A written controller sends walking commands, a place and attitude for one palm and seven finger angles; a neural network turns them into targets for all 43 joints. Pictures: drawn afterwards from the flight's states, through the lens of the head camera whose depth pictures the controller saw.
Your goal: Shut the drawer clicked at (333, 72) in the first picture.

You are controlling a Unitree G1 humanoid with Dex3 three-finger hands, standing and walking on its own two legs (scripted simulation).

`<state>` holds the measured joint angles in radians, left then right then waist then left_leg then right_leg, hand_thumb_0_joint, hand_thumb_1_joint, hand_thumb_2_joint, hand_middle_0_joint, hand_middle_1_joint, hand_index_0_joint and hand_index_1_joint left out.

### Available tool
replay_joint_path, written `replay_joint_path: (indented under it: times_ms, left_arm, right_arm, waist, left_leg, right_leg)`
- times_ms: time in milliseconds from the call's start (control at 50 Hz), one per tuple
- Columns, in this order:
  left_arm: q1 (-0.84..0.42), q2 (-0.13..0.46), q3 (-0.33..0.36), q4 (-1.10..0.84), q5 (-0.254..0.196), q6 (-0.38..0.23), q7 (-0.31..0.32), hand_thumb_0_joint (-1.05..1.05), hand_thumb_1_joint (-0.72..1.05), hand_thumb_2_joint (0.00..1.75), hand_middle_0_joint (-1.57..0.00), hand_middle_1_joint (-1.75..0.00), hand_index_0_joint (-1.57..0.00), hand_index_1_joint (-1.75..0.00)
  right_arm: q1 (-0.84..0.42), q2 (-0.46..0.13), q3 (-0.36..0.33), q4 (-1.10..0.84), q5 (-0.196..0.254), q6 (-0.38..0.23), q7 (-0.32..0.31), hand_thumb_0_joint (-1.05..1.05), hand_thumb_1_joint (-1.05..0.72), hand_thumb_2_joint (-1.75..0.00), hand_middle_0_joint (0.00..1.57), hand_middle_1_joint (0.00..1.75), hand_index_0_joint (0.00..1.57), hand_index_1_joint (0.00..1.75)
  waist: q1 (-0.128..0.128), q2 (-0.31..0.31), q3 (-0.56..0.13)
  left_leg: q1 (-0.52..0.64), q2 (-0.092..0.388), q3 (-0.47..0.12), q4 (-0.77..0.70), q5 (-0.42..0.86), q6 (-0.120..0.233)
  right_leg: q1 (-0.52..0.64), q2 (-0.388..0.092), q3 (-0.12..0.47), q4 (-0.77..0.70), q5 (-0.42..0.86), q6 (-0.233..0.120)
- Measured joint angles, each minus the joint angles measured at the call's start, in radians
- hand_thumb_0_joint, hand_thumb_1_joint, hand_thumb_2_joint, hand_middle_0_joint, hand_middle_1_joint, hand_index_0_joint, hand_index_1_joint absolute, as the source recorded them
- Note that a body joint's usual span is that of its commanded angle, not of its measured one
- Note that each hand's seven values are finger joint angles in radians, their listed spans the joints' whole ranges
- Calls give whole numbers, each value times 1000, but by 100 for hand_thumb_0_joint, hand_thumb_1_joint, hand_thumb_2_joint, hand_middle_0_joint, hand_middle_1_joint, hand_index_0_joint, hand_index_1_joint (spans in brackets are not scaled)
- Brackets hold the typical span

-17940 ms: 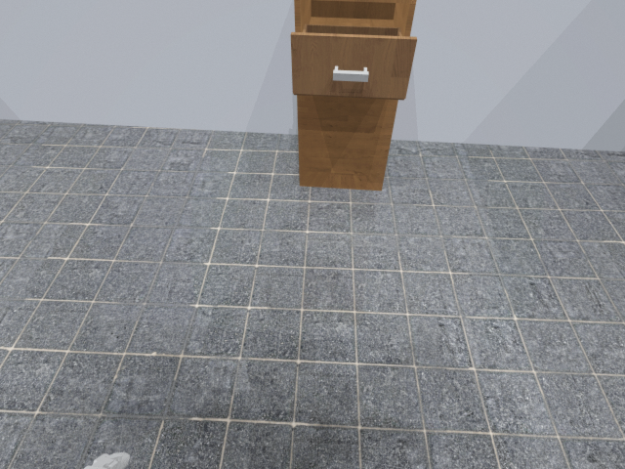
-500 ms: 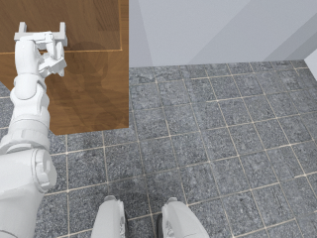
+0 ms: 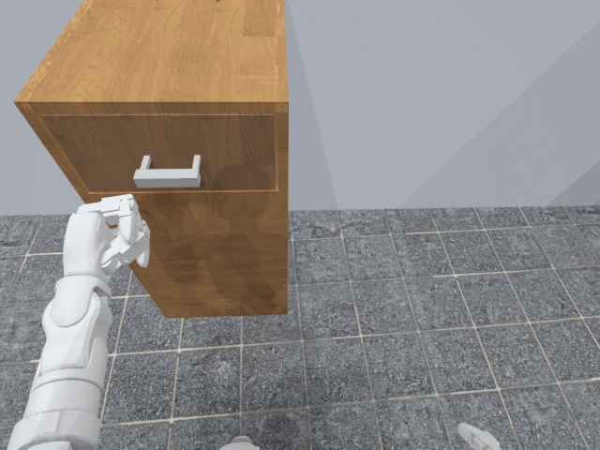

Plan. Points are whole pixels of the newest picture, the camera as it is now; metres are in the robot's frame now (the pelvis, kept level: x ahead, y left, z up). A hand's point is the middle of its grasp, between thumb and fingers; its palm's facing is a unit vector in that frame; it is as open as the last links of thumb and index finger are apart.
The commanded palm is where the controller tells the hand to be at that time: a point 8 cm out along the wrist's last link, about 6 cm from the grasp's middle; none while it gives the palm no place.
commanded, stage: draw the hand back to the body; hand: left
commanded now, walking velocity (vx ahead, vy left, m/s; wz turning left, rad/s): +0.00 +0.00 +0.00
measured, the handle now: (170, 169) +0.56 +0.23 +0.01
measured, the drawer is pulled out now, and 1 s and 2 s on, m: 0.00 0.00 0.00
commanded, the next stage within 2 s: step back with the hand held close in 0.96 s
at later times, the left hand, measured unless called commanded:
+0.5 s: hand (70, 297) +0.25 +0.22 +0.16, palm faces +0.31 -0.91 -0.29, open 3.3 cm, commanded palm +0.20 +0.27 +0.18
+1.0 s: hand out of the picture +0.18 +0.22 +0.20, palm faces +0.40 -0.83 -0.38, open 3.2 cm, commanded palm +0.13 +0.26 +0.22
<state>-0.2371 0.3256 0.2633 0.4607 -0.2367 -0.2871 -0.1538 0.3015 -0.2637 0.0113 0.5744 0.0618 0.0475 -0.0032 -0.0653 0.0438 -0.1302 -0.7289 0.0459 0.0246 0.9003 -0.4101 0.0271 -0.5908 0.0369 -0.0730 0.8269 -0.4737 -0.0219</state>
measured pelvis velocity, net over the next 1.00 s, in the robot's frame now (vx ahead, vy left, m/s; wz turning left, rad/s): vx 0.00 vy -0.02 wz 0.01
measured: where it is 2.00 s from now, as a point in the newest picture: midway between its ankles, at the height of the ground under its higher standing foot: outside the picture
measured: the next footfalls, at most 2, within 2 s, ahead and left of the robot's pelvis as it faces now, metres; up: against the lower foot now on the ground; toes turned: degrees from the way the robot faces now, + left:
none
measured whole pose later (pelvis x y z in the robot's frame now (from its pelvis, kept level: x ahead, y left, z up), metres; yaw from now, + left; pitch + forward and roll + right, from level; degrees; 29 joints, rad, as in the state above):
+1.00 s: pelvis +0.00 -0.02 +0.05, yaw +1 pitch -4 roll +0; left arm 0.56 0.32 0.27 -0.44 -0.09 -0.12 0.10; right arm 0.20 -0.24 0.01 0.60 0.03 -0.08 -0.07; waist 0.06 0.08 0.00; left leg -0.16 0.02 0.04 0.46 -0.24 0.01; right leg -0.04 0.03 -0.05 0.41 -0.31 -0.04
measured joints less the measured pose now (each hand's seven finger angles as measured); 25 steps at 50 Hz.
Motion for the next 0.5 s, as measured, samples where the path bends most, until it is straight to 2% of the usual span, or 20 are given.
replay_joint_path:
  times_ms: [100, 180, 240, 300, 380, 500]
  left_arm:
    - [109, -21, -27, -124, -23, 43, -22, 2, 89, 90, -140, -160, -140, -160]
    - [203, -7, -79, -240, 81, 122, 107, 2, 89, 90, -140, -160, -140, -160]
    - [257, -4, -105, -296, 117, 178, 182, 2, 89, 90, -140, -160, -140, -160]
    - [296, -5, -111, -345, 135, 218, 226, 2, 89, 90, -140, -160, -140, -160]
    - [357, -12, -111, -437, 145, 241, 255, 2, 89, 90, -140, -160, -140, -160]
    - [488, -15, -94, -597, 142, 239, 253, 2, 89, 90, -140, -160, -140, -160]
  right_arm:
    - [-56, -11, 0, -22, 5, -30, -18, 1, -91, -90, 20, 30, 20, 30]
    - [-100, 3, 5, -35, 3, -14, -47, 1, -91, -90, 20, 30, 20, 30]
    - [-123, 10, 18, -42, 1, -5, -64, 1, -91, -90, 20, 30, 20, 30]
    - [-138, 15, 32, -41, -3, -7, -74, 1, -91, -90, 20, 30, 20, 30]
    - [-144, 20, 44, -32, -12, -23, -73, 1, -91, -90, 20, 30, 21, 30]
    - [-134, 29, 48, -16, -25, -42, -58, 1, -90, -90, 20, 30, 21, 30]
  waist:
    - [24, 3, 7]
    - [51, -3, 32]
    - [66, -1, 55]
    - [80, 2, 78]
    - [93, 7, 102]
    - [98, 16, 119]
  left_leg:
    - [78, -11, 0, -43, 15, 0]
    - [186, -18, 15, -127, 46, -5]
    - [271, -25, 20, -204, 79, -3]
    - [345, -30, 21, -272, 109, -3]
    - [429, -36, 22, -347, 140, -4]
    - [518, -39, 29, -426, 169, -8]
  right_leg:
    - [76, -9, -1, -35, 10, 0]
    - [171, -15, 14, -103, 37, 0]
    - [252, -19, 18, -176, 69, 0]
    - [325, -21, 19, -242, 98, 0]
    - [409, -24, 20, -316, 129, 0]
    - [494, -24, 27, -393, 160, -2]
